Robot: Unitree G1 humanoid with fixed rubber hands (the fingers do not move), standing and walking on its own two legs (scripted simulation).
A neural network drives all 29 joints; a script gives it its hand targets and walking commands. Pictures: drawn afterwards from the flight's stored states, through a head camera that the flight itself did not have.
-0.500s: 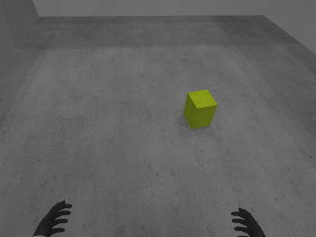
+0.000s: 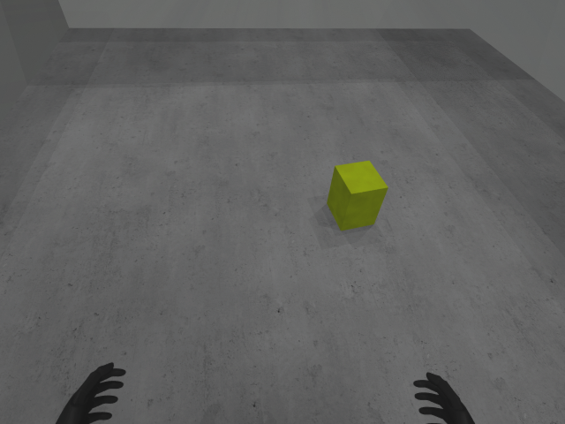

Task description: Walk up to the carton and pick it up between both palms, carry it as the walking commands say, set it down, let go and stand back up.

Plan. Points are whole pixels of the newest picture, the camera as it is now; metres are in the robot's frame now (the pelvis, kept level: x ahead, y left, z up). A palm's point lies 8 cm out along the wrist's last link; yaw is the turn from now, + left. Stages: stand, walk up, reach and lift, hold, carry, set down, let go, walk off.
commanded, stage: stand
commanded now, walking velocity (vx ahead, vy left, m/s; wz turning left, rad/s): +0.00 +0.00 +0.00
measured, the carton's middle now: (355, 196) +1.17 -0.39 -0.63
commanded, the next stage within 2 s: walk up in 1.16 s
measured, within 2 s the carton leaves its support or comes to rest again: neither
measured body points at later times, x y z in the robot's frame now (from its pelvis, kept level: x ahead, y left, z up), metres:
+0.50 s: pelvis -0.01 +0.00 +0.01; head -0.01 +0.01 +0.46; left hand +0.14 +0.29 -0.08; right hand +0.13 -0.27 -0.10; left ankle +0.01 +0.12 -0.72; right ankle +0.02 -0.12 -0.72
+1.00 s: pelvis -0.01 +0.00 +0.01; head -0.01 +0.01 +0.46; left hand +0.13 +0.29 -0.08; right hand +0.12 -0.27 -0.10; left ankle +0.01 +0.12 -0.72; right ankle +0.02 -0.12 -0.72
